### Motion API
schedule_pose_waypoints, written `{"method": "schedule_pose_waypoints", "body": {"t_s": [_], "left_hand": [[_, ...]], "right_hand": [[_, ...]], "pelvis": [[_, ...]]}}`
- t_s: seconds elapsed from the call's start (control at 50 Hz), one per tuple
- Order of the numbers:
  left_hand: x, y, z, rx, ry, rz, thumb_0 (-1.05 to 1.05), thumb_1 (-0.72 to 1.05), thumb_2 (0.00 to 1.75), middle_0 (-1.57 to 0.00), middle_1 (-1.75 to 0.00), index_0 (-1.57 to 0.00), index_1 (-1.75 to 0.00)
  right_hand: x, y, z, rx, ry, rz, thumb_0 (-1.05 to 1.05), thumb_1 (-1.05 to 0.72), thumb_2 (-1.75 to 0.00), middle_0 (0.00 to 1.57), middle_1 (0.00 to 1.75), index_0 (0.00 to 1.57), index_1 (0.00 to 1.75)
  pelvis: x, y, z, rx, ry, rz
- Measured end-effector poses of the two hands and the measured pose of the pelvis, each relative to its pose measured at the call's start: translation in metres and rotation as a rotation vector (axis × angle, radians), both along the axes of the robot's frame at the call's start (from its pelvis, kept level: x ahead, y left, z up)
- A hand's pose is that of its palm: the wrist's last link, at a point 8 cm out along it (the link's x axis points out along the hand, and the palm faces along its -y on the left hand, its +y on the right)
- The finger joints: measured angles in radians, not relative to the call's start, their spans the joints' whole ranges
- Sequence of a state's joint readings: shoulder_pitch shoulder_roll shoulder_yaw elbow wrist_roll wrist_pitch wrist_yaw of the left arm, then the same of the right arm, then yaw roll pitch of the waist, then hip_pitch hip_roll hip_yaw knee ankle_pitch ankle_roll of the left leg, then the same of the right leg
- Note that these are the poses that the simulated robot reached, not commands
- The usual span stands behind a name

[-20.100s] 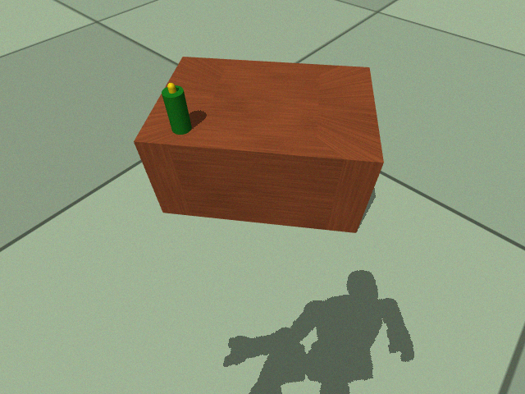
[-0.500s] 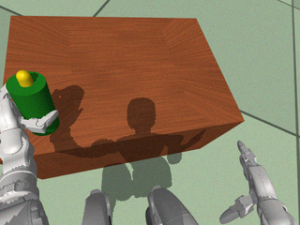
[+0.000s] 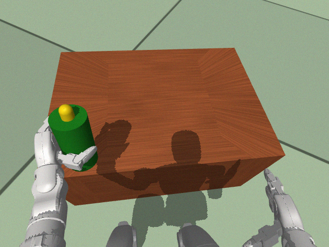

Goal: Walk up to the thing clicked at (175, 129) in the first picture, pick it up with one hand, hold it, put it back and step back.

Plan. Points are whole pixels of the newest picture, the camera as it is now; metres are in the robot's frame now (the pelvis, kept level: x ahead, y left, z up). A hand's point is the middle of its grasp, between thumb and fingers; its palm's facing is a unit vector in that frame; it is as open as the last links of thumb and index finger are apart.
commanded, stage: lift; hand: left
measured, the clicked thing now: (75, 136) +0.37 +0.19 +0.03
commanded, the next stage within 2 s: hold in 0.42 s
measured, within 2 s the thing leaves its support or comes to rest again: neither
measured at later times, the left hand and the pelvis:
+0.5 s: hand (72, 145) +0.34 +0.19 +0.04, palm faces +0.21 -0.98 -0.03, open 10.9 cm; pelvis +0.00 +0.00 +0.02, yaw +0 degrees
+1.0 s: hand (69, 146) +0.33 +0.18 +0.07, palm faces +0.21 -0.98 -0.03, open 10.9 cm; pelvis +0.01 +0.00 +0.02, yaw +0 degrees
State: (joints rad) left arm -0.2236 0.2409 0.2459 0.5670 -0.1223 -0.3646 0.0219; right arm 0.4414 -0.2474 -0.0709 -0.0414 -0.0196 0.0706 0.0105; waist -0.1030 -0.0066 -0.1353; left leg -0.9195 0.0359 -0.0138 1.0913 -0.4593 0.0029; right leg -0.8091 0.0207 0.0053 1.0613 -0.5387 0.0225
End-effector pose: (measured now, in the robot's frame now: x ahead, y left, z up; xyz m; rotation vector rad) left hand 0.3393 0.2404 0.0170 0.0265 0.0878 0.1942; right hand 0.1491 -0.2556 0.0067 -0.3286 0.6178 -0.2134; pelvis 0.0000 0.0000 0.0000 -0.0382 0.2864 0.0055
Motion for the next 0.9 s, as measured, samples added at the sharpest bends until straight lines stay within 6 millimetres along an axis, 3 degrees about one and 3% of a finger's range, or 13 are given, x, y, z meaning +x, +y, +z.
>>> {"method": "schedule_pose_waypoints", "body": {"t_s": [0.22,0.9], "left_hand": [[-0.019,-0.006,0.013,-0.004,-0.005,0.013,-0.02,-0.51,1.15,-0.73,-1.02,-0.68,-0.99],[-0.039,-0.008,0.046,0.001,-0.004,0.018,-0.02,-0.50,1.14,-0.72,-1.02,-0.67,-0.99]], "right_hand": [[-0.004,-0.005,-0.001,0.013,0.013,-0.023,-0.01,0.54,-0.06,0.06,0.05,0.06,0.05],[0.003,0.003,-0.002,0.056,0.006,-0.041,-0.01,0.53,-0.06,0.05,0.05,0.06,0.05]], "pelvis": [[0.000,-0.002,0.008,0.011,-0.032,-0.004],[0.008,0.003,0.022,0.017,-0.088,-0.008]]}}
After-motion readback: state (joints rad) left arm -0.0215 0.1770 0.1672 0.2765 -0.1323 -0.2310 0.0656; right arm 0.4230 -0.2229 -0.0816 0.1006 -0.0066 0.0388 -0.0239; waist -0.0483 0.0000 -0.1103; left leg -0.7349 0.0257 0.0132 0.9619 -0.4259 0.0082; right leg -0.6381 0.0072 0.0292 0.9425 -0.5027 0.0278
